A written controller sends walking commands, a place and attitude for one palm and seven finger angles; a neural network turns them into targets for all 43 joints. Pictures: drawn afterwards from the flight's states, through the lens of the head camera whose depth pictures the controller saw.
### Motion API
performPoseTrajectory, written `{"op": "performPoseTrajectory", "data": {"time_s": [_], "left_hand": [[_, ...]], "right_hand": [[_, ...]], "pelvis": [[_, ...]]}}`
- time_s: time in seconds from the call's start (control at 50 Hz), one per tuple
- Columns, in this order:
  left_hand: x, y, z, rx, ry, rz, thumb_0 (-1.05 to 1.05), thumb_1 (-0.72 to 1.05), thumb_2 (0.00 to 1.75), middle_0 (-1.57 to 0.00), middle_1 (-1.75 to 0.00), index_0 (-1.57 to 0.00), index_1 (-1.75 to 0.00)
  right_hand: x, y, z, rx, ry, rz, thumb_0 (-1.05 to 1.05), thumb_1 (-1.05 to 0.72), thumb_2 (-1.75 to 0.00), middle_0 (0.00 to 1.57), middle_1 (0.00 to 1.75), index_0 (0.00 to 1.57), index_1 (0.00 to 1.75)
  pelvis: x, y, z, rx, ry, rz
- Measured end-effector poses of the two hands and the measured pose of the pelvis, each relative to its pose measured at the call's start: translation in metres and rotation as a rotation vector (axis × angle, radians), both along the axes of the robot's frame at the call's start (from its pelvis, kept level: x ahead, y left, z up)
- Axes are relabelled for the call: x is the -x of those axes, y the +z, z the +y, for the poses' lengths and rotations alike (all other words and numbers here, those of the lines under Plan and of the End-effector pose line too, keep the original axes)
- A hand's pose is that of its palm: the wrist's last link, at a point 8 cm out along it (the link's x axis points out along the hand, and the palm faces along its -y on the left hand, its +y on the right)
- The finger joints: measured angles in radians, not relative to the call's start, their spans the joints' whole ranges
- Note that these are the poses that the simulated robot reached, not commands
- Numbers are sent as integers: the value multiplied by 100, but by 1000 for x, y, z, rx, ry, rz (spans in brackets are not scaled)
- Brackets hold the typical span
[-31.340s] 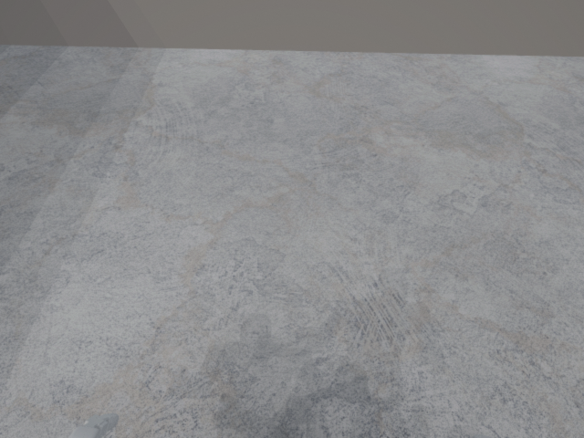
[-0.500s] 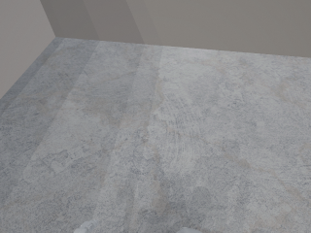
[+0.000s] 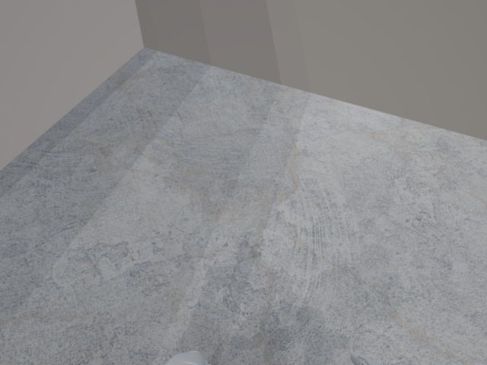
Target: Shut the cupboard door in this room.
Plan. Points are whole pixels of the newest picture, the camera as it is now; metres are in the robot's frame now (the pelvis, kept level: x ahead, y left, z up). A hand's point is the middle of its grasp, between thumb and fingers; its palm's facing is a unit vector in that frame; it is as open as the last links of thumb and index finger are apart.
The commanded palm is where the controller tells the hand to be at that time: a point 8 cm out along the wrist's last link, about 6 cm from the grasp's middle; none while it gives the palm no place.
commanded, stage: walk to a spot facing it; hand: left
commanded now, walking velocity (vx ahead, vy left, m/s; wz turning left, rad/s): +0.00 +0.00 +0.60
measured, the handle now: out of the picture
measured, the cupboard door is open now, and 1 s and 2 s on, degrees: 79 79 79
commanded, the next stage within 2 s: none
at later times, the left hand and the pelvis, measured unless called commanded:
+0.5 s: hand out of the picture +0.11 +0.17 -0.13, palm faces +0.26 -0.93 -0.27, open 7.4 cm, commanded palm none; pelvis +0.03 -0.05 +0.00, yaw +17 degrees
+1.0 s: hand out of the picture -0.10 +0.19 -0.18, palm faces +0.60 -0.76 -0.24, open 7.4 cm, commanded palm none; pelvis +0.00 -0.01 +0.01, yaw +35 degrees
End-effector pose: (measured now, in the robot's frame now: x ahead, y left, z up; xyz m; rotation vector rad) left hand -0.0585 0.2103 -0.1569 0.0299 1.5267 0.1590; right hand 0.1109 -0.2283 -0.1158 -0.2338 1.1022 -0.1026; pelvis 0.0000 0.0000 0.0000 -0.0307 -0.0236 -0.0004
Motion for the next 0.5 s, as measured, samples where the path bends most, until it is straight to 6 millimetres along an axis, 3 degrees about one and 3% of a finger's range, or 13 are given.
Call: {"op": "performPoseTrajectory", "data": {"time_s": [0.06, 0.18, 0.3, 0.4, 0.5], "left_hand": [[-37, 5, 14, -24, 2, -63, 1, 91, 90, -20, -30, -20, -29], [-116, 19, 35, -93, 18, -264, 1, 91, 90, -20, -30, -19, -29], [-165, 38, 36, -154, 25, -390, 0, 91, 90, -20, -30, -19, -29], [-178, 48, 20, -206, 39, -447, 0, 91, 90, -20, -30, -19, -29], [-149, 56, -1, -237, 93, -426, 0, 90, 90, -20, -30, -20, -29]], "right_hand": [[2, 0, 11, -9, -13, 36, 0, -92, -89, 20, 30, 20, 30], [9, 1, -3, 21, -13, 111, -2, -95, -89, 21, 30, 20, 30], [14, -7, -22, 8, 0, 178, 0, -93, -89, 21, 30, 20, 30], [7, -23, -45, -17, 29, 209, 0, -91, -89, 21, 30, 20, 30], [-17, -28, -63, -20, 96, 217, 1, -91, -89, 20, 30, 20, 30]], "pelvis": [[-9, 6, 5, 6, 28, 0], [-19, 10, 3, -4, 91, 10], [-28, 9, -13, -15, 155, 22], [-34, 2, -37, -29, 218, 37], [-35, 5, -53, -41, 294, 24]]}}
